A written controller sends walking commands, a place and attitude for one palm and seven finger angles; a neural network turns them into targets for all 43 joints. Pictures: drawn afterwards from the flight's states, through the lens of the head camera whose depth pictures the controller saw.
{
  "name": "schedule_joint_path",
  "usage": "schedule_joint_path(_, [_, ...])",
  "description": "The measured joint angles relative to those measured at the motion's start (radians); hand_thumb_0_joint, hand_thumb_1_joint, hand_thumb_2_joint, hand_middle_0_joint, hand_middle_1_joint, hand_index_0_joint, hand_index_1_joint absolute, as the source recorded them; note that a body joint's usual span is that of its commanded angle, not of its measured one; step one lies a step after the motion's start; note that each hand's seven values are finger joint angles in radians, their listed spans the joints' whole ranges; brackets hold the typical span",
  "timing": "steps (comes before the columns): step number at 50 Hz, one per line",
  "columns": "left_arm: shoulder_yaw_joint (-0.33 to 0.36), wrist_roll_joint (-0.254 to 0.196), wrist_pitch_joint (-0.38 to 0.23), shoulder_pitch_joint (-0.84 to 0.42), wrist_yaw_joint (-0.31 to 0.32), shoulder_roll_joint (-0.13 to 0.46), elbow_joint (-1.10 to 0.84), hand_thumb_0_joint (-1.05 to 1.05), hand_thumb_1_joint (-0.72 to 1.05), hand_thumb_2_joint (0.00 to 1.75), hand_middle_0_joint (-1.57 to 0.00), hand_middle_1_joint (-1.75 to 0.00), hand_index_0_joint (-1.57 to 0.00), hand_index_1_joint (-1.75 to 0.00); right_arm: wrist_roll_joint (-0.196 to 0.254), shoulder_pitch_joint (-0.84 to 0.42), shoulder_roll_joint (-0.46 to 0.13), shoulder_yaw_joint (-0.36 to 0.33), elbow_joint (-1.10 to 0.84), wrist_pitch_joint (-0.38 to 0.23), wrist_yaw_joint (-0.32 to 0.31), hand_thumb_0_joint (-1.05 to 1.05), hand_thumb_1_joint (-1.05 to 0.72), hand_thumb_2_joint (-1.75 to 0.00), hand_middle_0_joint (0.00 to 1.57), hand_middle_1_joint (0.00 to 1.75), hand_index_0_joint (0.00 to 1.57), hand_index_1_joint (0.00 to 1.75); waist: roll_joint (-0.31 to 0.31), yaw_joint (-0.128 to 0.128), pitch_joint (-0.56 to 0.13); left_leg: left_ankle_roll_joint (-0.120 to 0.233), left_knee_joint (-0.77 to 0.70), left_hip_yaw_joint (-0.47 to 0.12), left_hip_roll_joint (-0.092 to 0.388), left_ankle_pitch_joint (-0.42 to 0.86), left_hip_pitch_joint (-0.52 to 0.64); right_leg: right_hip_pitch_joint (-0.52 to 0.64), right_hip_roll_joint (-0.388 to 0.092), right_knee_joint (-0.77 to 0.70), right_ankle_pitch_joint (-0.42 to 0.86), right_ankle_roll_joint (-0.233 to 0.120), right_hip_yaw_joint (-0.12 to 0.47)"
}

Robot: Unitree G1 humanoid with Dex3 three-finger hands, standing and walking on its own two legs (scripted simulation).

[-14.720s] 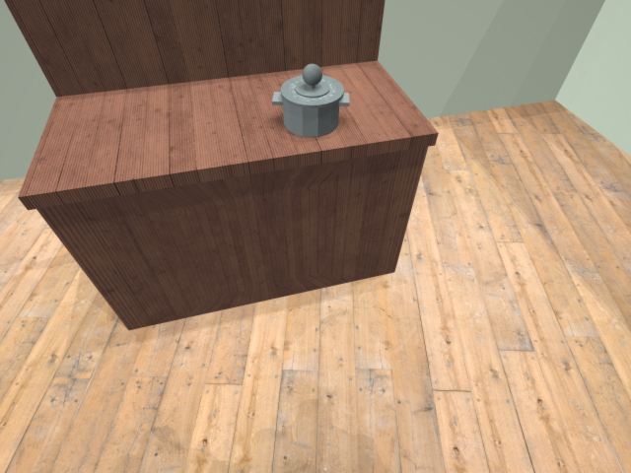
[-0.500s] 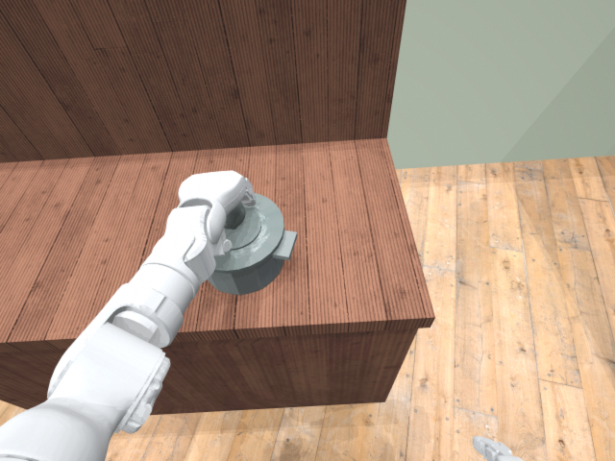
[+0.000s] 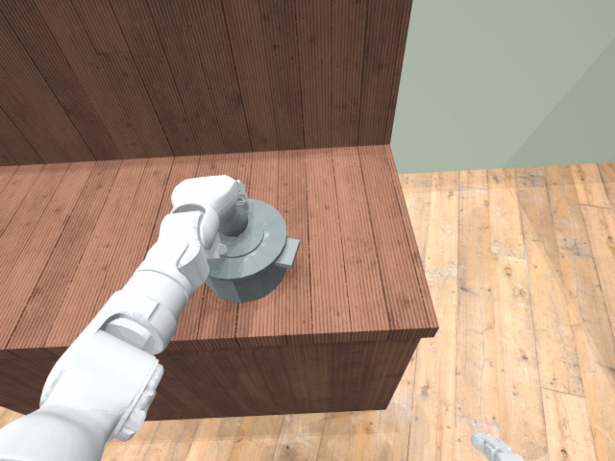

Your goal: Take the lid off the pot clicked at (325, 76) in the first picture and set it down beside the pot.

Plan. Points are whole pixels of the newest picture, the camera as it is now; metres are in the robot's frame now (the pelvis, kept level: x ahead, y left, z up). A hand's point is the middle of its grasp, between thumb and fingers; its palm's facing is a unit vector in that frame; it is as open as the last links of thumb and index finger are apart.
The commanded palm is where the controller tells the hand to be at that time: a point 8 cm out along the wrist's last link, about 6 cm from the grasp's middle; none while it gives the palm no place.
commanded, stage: close the fingers and squeeze the knob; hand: left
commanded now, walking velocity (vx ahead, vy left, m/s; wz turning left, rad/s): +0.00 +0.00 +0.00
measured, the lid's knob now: (231, 220) +0.45 +0.13 +0.04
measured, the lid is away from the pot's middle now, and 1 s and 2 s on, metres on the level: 0.01 0.01 0.00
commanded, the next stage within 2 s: lift the lid straight up in 1.18 s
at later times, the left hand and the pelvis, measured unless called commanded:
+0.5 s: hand (219, 228) +0.42 +0.14 +0.06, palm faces -0.31 -0.07 -0.95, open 8.5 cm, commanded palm +0.41 +0.13 +0.12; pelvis -0.01 +0.01 +0.00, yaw +0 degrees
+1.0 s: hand (221, 233) +0.42 +0.13 +0.05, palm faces -0.30 -0.06 -0.95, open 8.3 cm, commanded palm +0.41 +0.13 +0.12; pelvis -0.01 +0.00 +0.00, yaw +0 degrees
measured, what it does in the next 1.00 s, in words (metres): stands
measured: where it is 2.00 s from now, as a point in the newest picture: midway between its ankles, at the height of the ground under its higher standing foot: outside the picture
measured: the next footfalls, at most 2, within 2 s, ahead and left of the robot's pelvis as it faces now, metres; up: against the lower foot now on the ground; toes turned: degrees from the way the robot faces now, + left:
none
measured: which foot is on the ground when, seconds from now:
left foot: down 0.00-1.00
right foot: down 0.00-1.00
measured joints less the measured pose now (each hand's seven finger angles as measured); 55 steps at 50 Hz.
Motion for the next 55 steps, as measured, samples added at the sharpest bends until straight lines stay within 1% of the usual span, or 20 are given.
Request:
schedule_joint_path(3, [-0.007,-0.006,-0.004,0.018,-0.006,-0.004,-0.039,0.0,-0.13,1.17,-0.65,-0.53,-0.64,-0.53,-0.002,-0.011,0.0,-0.002,-0.006,0.001,0.003,0.01,-0.91,-0.9,0.2,0.29,0.2,0.3,0.001,0.005,0.002,0.002,0.004,-0.004,-0.003,0.0,0.0,0.003,-0.003,0.002,0.0,0.002,-0.003])
schedule_joint_path(7, [-0.002,-0.002,-0.016,0.025,-0.002,-0.007,-0.042,0.0,-0.08,1.14,-0.63,-0.63,-0.62,-0.63,-0.001,-0.027,0.002,0.005,-0.007,0.004,0.0,0.01,-0.91,-0.9,0.2,0.29,0.2,0.3,0.003,0.007,0.001,0.004,0.006,-0.003,-0.005,-0.001,0.004,0.006,-0.006,0.004,0.0,0.004,-0.003])
schedule_joint_path(10, [-0.024,0.002,-0.001,0.004,0.007,-0.013,-0.015,0.0,-0.05,1.12,-0.63,-0.69,-0.59,-0.68,0.002,-0.032,0.009,0.007,-0.007,0.005,0.002,0.01,-0.91,-0.9,0.2,0.29,0.2,0.3,-0.001,0.008,0.002,0.005,0.009,-0.004,-0.007,0.0,0.001,0.003,-0.008,0.009,-0.001,0.005,-0.003])
schedule_joint_path(15, [-0.017,-0.004,0.003,-0.018,0.006,-0.019,0.002,0.0,0.01,1.1,-0.63,-0.78,-0.6,-0.77,-0.001,-0.03,0.016,0.013,-0.005,0.005,-0.002,0.01,-0.91,-0.9,0.2,0.29,0.2,0.3,-0.005,0.004,0.009,0.006,0.01,-0.001,-0.01,0.004,-0.005,-0.005,-0.011,0.013,0.001,0.005,-0.001])
schedule_joint_path(19, [-0.021,0.006,0.0,-0.026,0.012,-0.021,0.012,0.0,0.06,1.07,-0.64,-0.84,-0.61,-0.83,-0.004,-0.012,0.014,0.011,0.003,0.002,-0.002,0.01,-0.91,-0.9,0.2,0.29,0.2,0.3,0.003,0.002,0.006,0.008,0.011,-0.001,-0.012,0.004,-0.008,-0.008,-0.012,0.014,0.002,0.007,0.0])
schedule_joint_path(21, [-0.01,0.003,0.0,-0.029,0.012,-0.024,0.022,0.0,0.07,1.05,-0.65,-0.86,-0.61,-0.85,-0.004,-0.005,0.013,0.012,0.009,0.005,-0.001,0.01,-0.91,-0.9,0.2,0.29,0.2,0.3,0.006,0.001,0.004,0.008,0.01,0.002,-0.011,0.003,-0.007,-0.009,-0.012,0.015,0.002,0.008,0.003])
schedule_joint_path(26, [-0.012,-0.003,0.01,-0.011,0.01,-0.02,0.0,0.01,0.1,1.0,-0.67,-0.91,-0.6,-0.87,-0.007,0.016,0.011,0.004,0.017,0.006,0.002,0.01,-0.91,-0.9,0.2,0.29,0.2,0.3,0.011,-0.003,0.001,0.008,0.004,0.004,-0.011,0.005,-0.002,-0.005,-0.01,0.011,0.003,0.008,0.005])
schedule_joint_path(31, [0.0,-0.007,0.012,0.004,0.02,-0.022,-0.005,0.02,0.16,0.95,-0.7,-0.95,-0.57,-0.88,-0.005,0.021,0.006,0.005,0.022,0.008,0.005,0.01,-0.91,-0.9,0.2,0.29,0.2,0.3,0.009,-0.004,0.001,0.006,0.003,0.006,-0.007,0.004,0.005,0.0,-0.007,0.009,0.004,0.006,0.007])
schedule_joint_path(36, [-0.006,-0.001,0.016,0.016,0.018,-0.015,-0.028,0.02,0.18,0.93,-0.73,-0.96,-0.56,-0.87,-0.005,0.015,0.003,0.0,0.015,0.001,0.004,0.01,-0.91,-0.9,0.2,0.29,0.2,0.3,0.006,-0.006,0.005,0.003,0.0,0.004,-0.005,0.007,0.008,0.005,-0.005,0.006,0.006,0.002,0.005])
schedule_joint_path(41, [-0.007,-0.005,0.022,0.023,0.021,-0.017,-0.031,0.02,0.21,0.93,-0.76,-0.98,-0.53,-0.86,-0.002,0.0,-0.001,0.0,0.01,0.0,0.003,0.01,-0.91,-0.9,0.2,0.29,0.2,0.3,0.007,-0.003,0.005,0.0,0.0,0.002,-0.002,0.007,0.012,0.008,-0.002,0.005,0.005,0.0,0.003])
schedule_joint_path(45, [-0.024,-0.003,0.03,0.019,0.015,-0.019,-0.034,0.03,0.23,0.93,-0.79,-0.99,-0.52,-0.86,-0.001,-0.011,0.001,0.0,0.007,-0.002,0.001,0.01,-0.91,-0.9,0.2,0.29,0.2,0.3,0.007,0.001,0.005,-0.002,-0.001,-0.002,-0.002,0.008,0.013,0.01,-0.002,0.005,0.004,-0.003,0.0])
schedule_joint_path(50, [-0.027,-0.006,0.033,0.016,0.015,-0.021,-0.029,0.03,0.23,0.92,-0.79,-0.99,-0.52,-0.86,0.0,-0.025,0.002,0.003,0.004,0.0,0.001,0.01,-0.91,-0.9,0.2,0.29,0.2,0.3,0.009,0.005,0.005,-0.005,0.0,-0.005,-0.001,0.007,0.014,0.012,-0.001,0.007,0.002,-0.005,-0.004])
schedule_joint_path(55, [-0.039,-0.007,0.035,-0.001,0.001,-0.022,-0.019,0.03,0.23,0.91,-0.79,-0.99,-0.52,-0.86,0.0,-0.031,0.006,0.006,0.006,0.002,-0.004,0.01,-0.91,-0.9,0.2,0.29,0.2,0.3,0.007,0.009,0.008,-0.007,0.002,-0.01,0.0,0.007,0.011,0.011,-0.001,0.009,-0.001,-0.007,-0.008])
